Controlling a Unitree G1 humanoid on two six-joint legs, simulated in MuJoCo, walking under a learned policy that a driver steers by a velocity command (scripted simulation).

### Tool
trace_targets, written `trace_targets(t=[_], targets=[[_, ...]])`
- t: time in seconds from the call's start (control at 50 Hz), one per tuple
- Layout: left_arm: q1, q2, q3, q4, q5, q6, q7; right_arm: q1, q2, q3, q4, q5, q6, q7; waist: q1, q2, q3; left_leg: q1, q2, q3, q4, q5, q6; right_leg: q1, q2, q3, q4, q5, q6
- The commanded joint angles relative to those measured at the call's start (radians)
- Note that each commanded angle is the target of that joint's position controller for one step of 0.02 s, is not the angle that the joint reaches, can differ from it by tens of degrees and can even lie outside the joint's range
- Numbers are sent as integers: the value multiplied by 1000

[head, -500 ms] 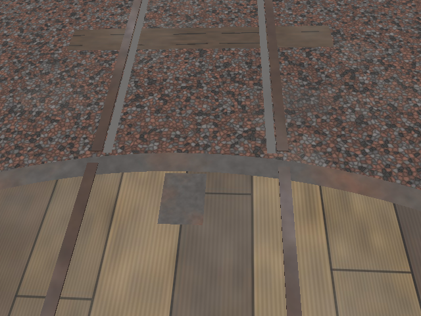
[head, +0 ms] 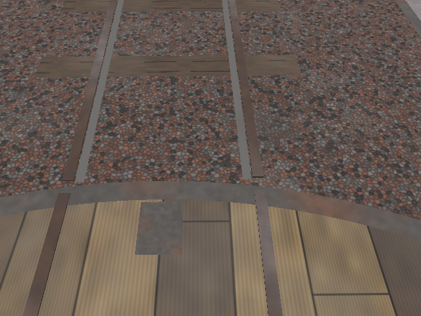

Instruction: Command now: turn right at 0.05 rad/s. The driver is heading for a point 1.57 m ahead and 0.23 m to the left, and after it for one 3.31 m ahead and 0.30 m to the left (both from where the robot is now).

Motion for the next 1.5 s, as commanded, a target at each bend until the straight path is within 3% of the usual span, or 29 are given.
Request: trace_targets(t=[0.02, 0.12, 0.2, 0.34, 0.4, 0.42, 0.44, 0.46, 0.5, 0.54, 0.62, 0.7, 0.76, 0.8, 0.82, 0.84, 0.86, 0.88, 0.9, 0.92, 0.98, 1.08, 1.22, 1.26, 1.28, 1.3, 1.34, 1.4, 1.5], targets=[[7, 70, 21, -56, -1, -10, 2, 11, -122, -29, -57, 7, -8, -6, -2, 40, -26, -20, 61, -60, -90, 113, 33, 44, -49, 54, -40, 171, -49], [23, 53, 15, -35, 2, -22, 1, 52, -93, -24, -43, 4, 7, -6, -19, -19, -57, 5, 36, -30, -61, 22, 30, 56, -52, 63, -58, 71, -54], [60, 89, 26, -29, -28, -46, 2, 37, -102, -27, -56, 35, -13, -1, -3, -8, 111, -133, 39, -74, -65, -386, 106, -70, -55, 98, -90, -480, -114], [131, 135, 33, -34, -33, -103, -23, 37, -69, -23, -82, 45, -94, 34, -6, -140, 43, -222, -9, -12, 153, -105, 127, 130, -254, 456, -193, -236, -266], [57, 143, 34, -70, -34, -95, -26, 114, -91, -32, -50, 40, -96, 46, -59, -76, -8, -86, -5, -25, 33, 14, 138, 124, -219, 330, -73, 167, -226], [-44, 131, 30, -109, -36, -96, -26, 234, -122, -46, -6, 35, -93, 47, -123, -8, -36, 131, 16, -87, -67, 143, 146, -17, -140, 193, 75, 355, -173], [-125, 96, 20, -153, -34, -114, -25, 405, -228, -82, 40, 22, -84, 46, -181, 187, -89, 424, 144, -307, -156, 354, 190, -263, -3, -4, 428, 431, -88], [-63, 96, 21, -137, -34, -127, -25, 427, -233, -82, 39, 20, -68, 51, -145, 328, -48, 600, 331, -553, -204, 625, 285, -599, 56, -66, 621, -206, -35], [-128, 78, 10, -154, -52, -123, -29, 379, -121, -44, 11, 7, -54, 53, -121, 88, 71, 556, 356, -495, -197, 604, 301, -791, -39, -12, 813, -293, -55], [-159, 40, -4, -179, -44, -115, -38, 297, -120, -32, 5, 20, -39, 47, -70, 66, 118, 467, 318, -398, -276, 514, 243, -820, -119, -47, 727, -170, -50], [-245, -13, -28, -212, -18, -120, -72, 216, -125, -24, -12, 23, -22, 17, -58, 99, 119, 114, 136, -134, -414, 489, 170, -397, -71, -161, 308, 202, -11], [-314, 69, -1, -232, -35, -115, -65, 249, -200, -42, 8, 39, -46, 10, -54, 143, 96, 198, 189, -132, -425, 557, 159, -225, -23, -140, 44, 296, -30], [-220, 135, 32, -213, -35, -108, -51, 243, -220, -53, 18, 30, -31, 13, 18, 182, -15, 329, 220, -124, -207, 975, 122, -76, 21, -152, -4, 224, -86], [88, 192, 62, -135, -30, -96, -31, 214, -205, -47, -10, 12, -20, 14, 162, 158, -198, 100, 166, -102, 204, 922, 86, 392, -67, -70, 7, 254, -165], [219, 277, 69, -98, -15, -88, -23, 276, -89, -15, -31, -32, -30, 17, 121, -148, -353, -161, 21, -63, 583, 71, 55, 686, -311, 237, 56, 305, -231], [254, 267, 63, -81, 1, -96, -38, 428, -43, 4, -13, 34, -52, 34, 79, -319, -517, -419, -87, -179, 859, -301, 31, 833, -505, 777, -196, 5, -424], [172, 190, 56, -80, -11, -94, -34, 282, -168, -28, -23, 62, -63, 38, 101, -149, -306, -519, -8, -167, 908, -212, 28, 646, -435, 697, -282, -106, -364], [75, 149, 41, -85, -18, -95, -31, 137, -200, -35, -67, 62, -62, 35, 82, -51, -135, -506, 44, -118, 858, -113, 31, 437, -386, 487, -284, 21, -308], [2, 132, 29, -90, -9, -101, -38, 99, -186, -34, -71, 43, -55, 26, 31, 50, -76, -425, 90, -103, 809, -56, 22, 259, -343, 359, -295, 237, -278], [-42, 118, 26, -91, 2, -107, -44, 116, -181, -41, -68, 26, -42, 18, -13, 43, -60, -346, 114, -103, 753, -39, 13, 145, -299, 260, -304, 389, -264], [-66, 116, 22, -49, 12, -125, -51, 185, -116, -32, -54, 19, -10, 7, -73, -24, -52, -208, 116, -72, 611, -9, -18, -28, -246, 77, -351, 630, -267], [-36, 152, 27, 3, 8, -107, -31, 40, -91, -17, -95, 1, 2, 5, -35, -29, -68, -160, 107, -48, 286, 217, -39, -34, -206, -38, -339, 639, -240], [-4, 144, 12, 57, -16, -62, -26, -38, -140, -39, -127, -1, 4, 14, -20, -39, -84, -10, 48, -25, -72, 253, 9, 61, -204, 29, -181, 262, -160], [124, 65, -15, 75, 19, -69, -22, -19, -237, -58, -146, -15, 7, 0, 45, 128, -141, 180, 233, -204, -105, 630, 79, -25, -66, -40, -11, -41, -47], [168, 44, -21, 95, 26, -68, -20, -9, -211, -47, -162, -7, 23, -2, 47, 242, -159, 244, 308, -280, -110, 627, 162, -140, -1, -90, 122, -318, 1], [123, 68, -17, 68, -13, -63, -9, 67, -236, -65, -118, 3, 29, 4, -6, 346, -178, 220, 362, -423, -232, 129, 248, -231, -4, -116, 186, -314, 4], [-33, 181, 26, 38, -31, -40, -3, 99, -235, -71, -102, 10, 17, 7, -68, 233, -65, 140, 352, -542, -365, -376, 246, -362, -52, -66, 457, -297, 3], [19, 120, 29, 71, -18, -41, -8, -15, -196, -63, -118, 13, -10, 5, 9, 177, -35, 12, 266, -376, -404, -239, 180, -290, -85, -67, 441, -144, -14], [-21, 70, 13, 86, -16, -68, -18, -3, -207, -78, -93, 29, -19, 11, -5, 188, -65, -34, 216, -225, -396, -92, 189, -106, -61, -116, 151, -50, -18]])
Next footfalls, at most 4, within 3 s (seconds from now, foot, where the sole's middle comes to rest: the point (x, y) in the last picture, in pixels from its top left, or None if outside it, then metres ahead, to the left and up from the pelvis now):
0.80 right None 0.41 -0.10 -0.77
1.24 left None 0.51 0.14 -0.77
1.62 right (254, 314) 0.52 -0.12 -0.77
2.14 left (172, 228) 0.82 0.16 -0.77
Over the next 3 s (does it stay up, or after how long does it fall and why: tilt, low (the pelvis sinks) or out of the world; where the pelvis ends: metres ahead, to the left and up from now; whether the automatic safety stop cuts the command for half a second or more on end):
stays up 1.14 0.14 0.02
